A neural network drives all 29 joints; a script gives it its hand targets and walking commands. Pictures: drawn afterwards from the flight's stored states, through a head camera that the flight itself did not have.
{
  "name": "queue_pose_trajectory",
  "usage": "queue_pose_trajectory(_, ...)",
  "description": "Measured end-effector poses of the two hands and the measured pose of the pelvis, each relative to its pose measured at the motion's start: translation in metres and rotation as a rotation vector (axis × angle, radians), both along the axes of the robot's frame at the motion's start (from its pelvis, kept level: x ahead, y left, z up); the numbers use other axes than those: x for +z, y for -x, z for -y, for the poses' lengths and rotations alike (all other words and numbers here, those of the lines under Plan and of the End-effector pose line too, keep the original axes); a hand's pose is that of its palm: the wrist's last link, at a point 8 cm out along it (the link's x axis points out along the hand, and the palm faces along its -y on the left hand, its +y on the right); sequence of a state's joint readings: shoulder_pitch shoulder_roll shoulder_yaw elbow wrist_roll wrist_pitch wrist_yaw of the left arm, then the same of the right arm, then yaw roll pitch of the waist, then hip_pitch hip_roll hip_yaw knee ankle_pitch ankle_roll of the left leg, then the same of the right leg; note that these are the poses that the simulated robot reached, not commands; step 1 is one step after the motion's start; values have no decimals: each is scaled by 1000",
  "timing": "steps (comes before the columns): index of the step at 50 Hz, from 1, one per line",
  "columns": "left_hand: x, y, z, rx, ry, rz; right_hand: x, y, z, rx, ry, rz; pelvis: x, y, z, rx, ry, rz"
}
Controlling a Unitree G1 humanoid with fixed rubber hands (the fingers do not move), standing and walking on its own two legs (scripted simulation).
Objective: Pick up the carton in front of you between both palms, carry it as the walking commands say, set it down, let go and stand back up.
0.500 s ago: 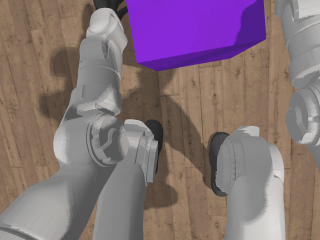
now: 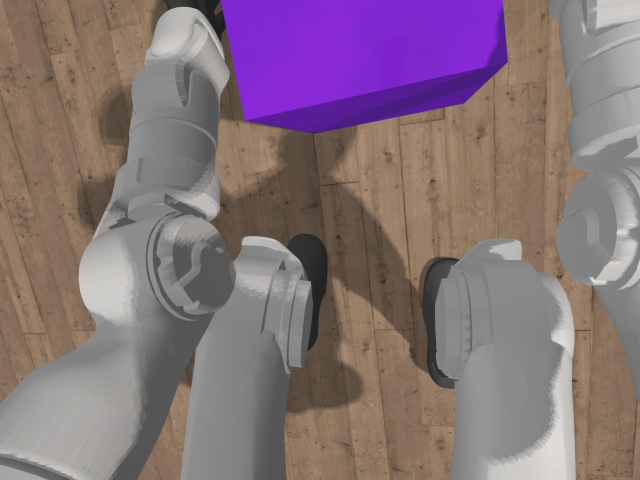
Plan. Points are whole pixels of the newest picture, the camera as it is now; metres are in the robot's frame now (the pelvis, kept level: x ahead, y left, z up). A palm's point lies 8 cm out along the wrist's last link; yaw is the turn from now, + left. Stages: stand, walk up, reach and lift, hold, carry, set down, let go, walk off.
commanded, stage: set down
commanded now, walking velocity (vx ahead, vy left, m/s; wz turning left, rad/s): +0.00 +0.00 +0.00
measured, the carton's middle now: (364, 13) +0.54 -0.01 -0.24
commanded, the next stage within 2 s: let go in 1.38 s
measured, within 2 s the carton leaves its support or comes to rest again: neither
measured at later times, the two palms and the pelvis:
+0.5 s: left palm (172, 19) +0.53 +0.15 -0.14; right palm out of the picture +0.60 -0.22 -0.13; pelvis +0.00 +0.00 +0.01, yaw -1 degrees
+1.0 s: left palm out of the picture +0.53 +0.15 +0.03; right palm out of the picture +0.59 -0.23 +0.03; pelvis +0.01 +0.00 +0.14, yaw -2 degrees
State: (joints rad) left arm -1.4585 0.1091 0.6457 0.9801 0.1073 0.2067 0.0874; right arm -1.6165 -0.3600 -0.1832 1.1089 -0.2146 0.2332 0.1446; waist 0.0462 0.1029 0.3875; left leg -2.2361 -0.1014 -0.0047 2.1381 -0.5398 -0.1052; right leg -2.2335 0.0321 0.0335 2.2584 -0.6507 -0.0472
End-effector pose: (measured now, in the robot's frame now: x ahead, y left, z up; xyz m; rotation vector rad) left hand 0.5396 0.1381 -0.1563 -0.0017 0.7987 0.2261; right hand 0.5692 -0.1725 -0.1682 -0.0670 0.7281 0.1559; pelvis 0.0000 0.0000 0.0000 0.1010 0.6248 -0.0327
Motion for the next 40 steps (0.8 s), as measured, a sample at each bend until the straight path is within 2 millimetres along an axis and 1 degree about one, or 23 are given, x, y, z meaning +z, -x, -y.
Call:
queue_pose_trajectory(4, -1, 1, 0, 3, 2, 5, -3, 0, 1, 5, 5, 5, -1, 1, 0, -1, -4, 16)
queue_pose_trajectory(7, -4, 5, -1, -1, -11, 5, -12, 4, 3, 0, 25, -5, -2, 3, 1, -4, -8, 33)
queue_pose_trajectory(9, -9, 9, -3, 1, -29, -3, -21, 9, 12, -29, 56, -16, -2, 4, 1, -7, -9, 43)
queue_pose_trajectory(11, -13, 14, -9, 18, -39, -9, -28, 13, 25, -62, 86, -22, -1, 5, 2, -10, -10, 49)
queue_pose_trajectory(14, -16, 18, -18, 43, -42, -4, -25, 12, 45, -97, 113, -12, -1, 6, 2, -14, -10, 50)
queue_pose_trajectory(16, -15, 17, -22, 49, -40, 9, -17, 6, 53, -105, 120, 5, -1, 5, 2, -15, -10, 46)
queue_pose_trajectory(19, -10, 13, -22, 47, -33, 34, 1, -7, 56, -104, 117, 34, -1, 5, 1, -19, -10, 36)
queue_pose_trajectory(22, 0, 8, -19, 41, -29, 66, 20, -20, 52, -95, 108, 64, 1, 4, -1, -20, -8, 19)
queue_pose_trajectory(26, 25, 5, -12, 41, -21, 122, 48, -28, 42, -84, 106, 97, 11, 3, -3, -13, -3, -1)
queue_pose_trajectory(30, 56, 9, -11, 54, -20, 135, 75, -26, 39, -91, 114, 90, 31, 1, -4, -6, 4, -30)
queue_pose_trajectory(35, 93, 13, -13, 67, -23, 129, 108, -20, 44, -102, 122, 66, 62, -1, -6, -5, 11, -80)
queue_pose_trajectory(40, 126, 11, -13, 68, -27, 133, 142, -19, 51, -106, 120, 66, 90, -3, -6, -9, 14, -122)
